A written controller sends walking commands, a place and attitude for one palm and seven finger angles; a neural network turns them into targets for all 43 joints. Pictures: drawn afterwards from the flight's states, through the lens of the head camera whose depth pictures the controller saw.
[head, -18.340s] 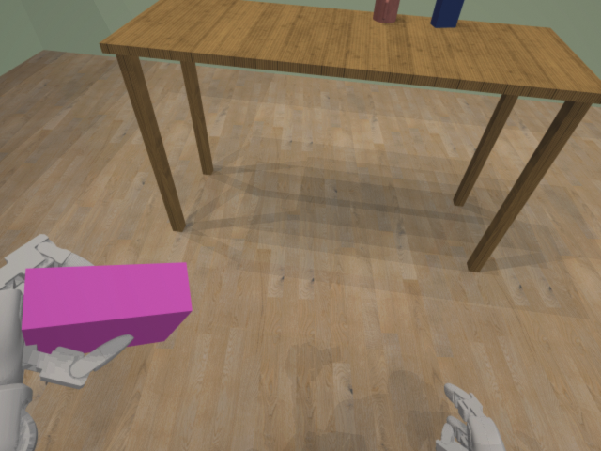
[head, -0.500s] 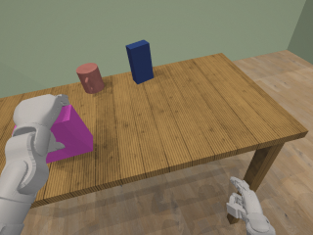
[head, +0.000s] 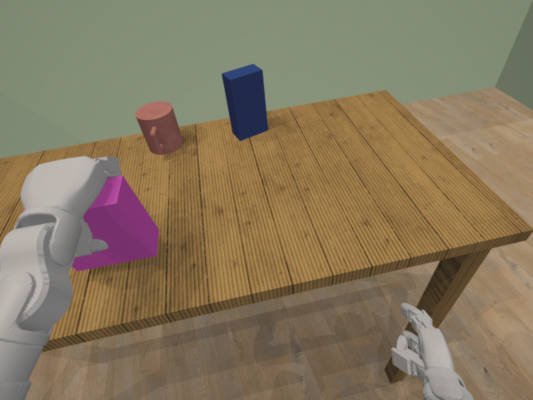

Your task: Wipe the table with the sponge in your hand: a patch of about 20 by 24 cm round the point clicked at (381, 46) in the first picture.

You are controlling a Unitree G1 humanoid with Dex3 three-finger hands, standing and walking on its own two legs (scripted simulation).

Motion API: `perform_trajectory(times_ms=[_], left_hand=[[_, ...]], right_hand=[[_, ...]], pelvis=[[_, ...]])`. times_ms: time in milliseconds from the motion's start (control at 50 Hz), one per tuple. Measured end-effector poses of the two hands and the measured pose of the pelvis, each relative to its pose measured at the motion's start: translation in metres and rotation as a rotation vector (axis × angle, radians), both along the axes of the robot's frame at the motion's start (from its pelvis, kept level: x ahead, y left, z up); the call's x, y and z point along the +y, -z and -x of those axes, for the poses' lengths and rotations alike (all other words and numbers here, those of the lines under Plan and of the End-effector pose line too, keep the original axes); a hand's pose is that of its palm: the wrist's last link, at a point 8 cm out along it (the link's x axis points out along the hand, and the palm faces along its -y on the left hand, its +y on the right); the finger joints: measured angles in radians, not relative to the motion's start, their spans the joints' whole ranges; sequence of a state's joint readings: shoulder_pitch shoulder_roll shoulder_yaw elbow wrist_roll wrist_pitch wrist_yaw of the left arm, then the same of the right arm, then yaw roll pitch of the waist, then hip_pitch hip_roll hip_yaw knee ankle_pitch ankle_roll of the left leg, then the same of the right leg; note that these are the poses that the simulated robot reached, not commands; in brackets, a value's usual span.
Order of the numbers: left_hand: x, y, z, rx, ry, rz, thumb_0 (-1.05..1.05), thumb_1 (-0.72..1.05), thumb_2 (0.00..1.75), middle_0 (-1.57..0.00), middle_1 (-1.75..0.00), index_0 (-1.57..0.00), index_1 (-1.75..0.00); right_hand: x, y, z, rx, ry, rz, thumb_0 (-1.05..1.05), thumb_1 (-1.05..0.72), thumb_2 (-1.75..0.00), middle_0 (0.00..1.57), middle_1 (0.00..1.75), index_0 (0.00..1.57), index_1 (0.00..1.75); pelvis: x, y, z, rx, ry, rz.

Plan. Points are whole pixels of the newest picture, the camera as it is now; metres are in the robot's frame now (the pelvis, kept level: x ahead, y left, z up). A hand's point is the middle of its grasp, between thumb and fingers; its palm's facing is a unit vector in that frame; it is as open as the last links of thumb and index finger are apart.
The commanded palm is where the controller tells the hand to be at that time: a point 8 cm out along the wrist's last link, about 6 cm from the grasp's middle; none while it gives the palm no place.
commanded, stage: move the sponge above the wiping area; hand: left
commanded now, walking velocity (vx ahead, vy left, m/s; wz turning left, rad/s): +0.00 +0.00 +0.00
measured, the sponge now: (106, 235) +0.28 +0.30 +0.12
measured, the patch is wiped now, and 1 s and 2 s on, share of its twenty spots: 0.00 0.00 0.00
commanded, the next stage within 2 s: lower the sponge onto the table in 0.94 s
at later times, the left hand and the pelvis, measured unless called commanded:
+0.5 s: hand (82, 216) +0.26 +0.30 +0.18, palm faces +0.10 -0.01 -0.99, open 9.6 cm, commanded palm +0.22 +0.30 +0.26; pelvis +0.00 +0.00 +0.00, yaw +0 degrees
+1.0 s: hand (63, 218) +0.25 +0.31 +0.19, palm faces +0.13 -0.01 -0.99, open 9.6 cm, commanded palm +0.21 +0.30 +0.26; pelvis +0.00 +0.00 +0.00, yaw +0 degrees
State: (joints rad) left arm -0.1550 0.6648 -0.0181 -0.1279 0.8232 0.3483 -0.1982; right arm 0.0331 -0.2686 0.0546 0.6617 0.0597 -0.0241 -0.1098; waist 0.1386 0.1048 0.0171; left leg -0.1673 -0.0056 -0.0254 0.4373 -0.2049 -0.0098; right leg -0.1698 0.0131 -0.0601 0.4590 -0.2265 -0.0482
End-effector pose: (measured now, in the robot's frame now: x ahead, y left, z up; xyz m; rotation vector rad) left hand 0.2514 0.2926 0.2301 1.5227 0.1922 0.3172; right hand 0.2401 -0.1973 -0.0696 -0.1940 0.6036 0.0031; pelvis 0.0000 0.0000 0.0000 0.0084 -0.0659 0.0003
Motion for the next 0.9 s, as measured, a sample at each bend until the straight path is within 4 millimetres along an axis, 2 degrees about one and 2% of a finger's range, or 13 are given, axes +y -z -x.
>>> perform_trajectory(times_ms=[100, 180, 300, 400, 500, 640, 800, 900], left_hand=[[-0.002, -0.014, -0.006, -0.071, -0.021, 0.002, 0.0, -0.45, 1.03, -0.79, -1.36, -0.78, -1.37], [0.004, -0.019, 0.0, -0.081, -0.073, 0.019, 0.0, -0.44, 1.03, -0.79, -1.36, -0.78, -1.37], [0.01, -0.004, 0.017, -0.003, -0.108, 0.032, 0.0, -0.44, 1.03, -0.79, -1.37, -0.78, -1.37], [0.004, 0.007, 0.021, 0.031, -0.056, 0.022, 0.0, -0.45, 1.03, -0.79, -1.36, -0.78, -1.37], [0.003, -0.001, 0.014, -0.018, -0.023, -0.002, 0.0, -0.45, 1.03, -0.79, -1.36, -0.78, -1.36], [0.012, -0.016, 0.002, -0.055, -0.097, 0.009, 0.0, -0.45, 1.03, -0.79, -1.36, -0.78, -1.37], [-0.002, -0.004, 0.016, 0.01, -0.044, 0.016, 0.0, -0.44, 1.03, -0.79, -1.37, -0.78, -1.37], [0.001, -0.004, 0.026, -0.013, -0.034, 0.006, 0.0, -0.45, 1.03, -0.79, -1.36, -0.78, -1.37]], right_hand=[[0.005, 0.001, 0.001, 0.011, -0.007, -0.025, 0.02, -0.91, -0.89, 0.2, 0.3, 0.19, 0.29], [0.006, 0.0, 0.001, 0.017, -0.004, -0.045, 0.02, -0.91, -0.89, 0.2, 0.3, 0.19, 0.29], [0.004, 0.001, -0.001, 0.017, -0.014, -0.03, 0.02, -0.91, -0.89, 0.2, 0.3, 0.2, 0.3], [0.006, 0.001, -0.001, 0.015, -0.025, 0.001, 0.02, -0.91, -0.89, 0.2, 0.3, 0.2, 0.3], [0.009, 0.0, 0.001, 0.015, -0.023, 0.003, 0.02, -0.91, -0.89, 0.2, 0.3, 0.19, 0.29], [0.009, 0.0, 0.004, 0.012, -0.019, -0.03, 0.02, -0.91, -0.89, 0.2, 0.3, 0.19, 0.29], [0.004, 0.001, 0.004, 0.005, -0.017, -0.036, 0.02, -0.91, -0.89, 0.2, 0.3, 0.2, 0.3], [0.003, 0.0, 0.003, 0.002, -0.026, -0.016, 0.02, -0.91, -0.89, 0.2, 0.3, 0.2, 0.3]], pelvis=[[0.002, -0.001, -0.001, 0.008, 0.012, -0.004], [0.004, -0.001, -0.002, 0.016, 0.021, -0.005], [0.006, 0.001, -0.001, 0.016, 0.013, -0.004], [0.005, 0.001, 0.001, 0.004, -0.001, -0.001], [0.003, 0.0, 0.004, -0.005, -0.001, 0.0], [0.002, 0.0, 0.004, 0.006, 0.007, -0.002], [0.003, 0.001, 0.002, 0.011, 0.014, -0.005], [0.001, 0.001, 0.003, 0.0, 0.011, -0.003]])
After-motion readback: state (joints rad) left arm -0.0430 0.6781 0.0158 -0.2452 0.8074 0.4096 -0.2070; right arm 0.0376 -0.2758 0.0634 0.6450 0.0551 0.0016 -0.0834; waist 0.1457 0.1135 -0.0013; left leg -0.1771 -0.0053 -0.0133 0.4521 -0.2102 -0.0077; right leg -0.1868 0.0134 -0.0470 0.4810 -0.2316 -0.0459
